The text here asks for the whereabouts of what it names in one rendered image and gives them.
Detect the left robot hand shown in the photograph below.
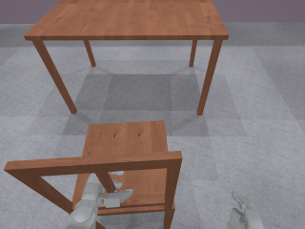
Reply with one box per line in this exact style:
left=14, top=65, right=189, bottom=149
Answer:
left=81, top=171, right=133, bottom=208

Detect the table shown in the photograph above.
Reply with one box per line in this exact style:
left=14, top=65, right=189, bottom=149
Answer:
left=24, top=0, right=229, bottom=115

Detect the chair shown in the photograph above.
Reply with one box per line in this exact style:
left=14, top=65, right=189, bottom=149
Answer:
left=4, top=120, right=183, bottom=229

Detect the left robot forearm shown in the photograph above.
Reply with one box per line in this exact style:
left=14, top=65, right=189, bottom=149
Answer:
left=66, top=199, right=98, bottom=229

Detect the right robot hand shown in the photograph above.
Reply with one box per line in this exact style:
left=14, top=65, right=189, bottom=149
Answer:
left=227, top=191, right=265, bottom=229

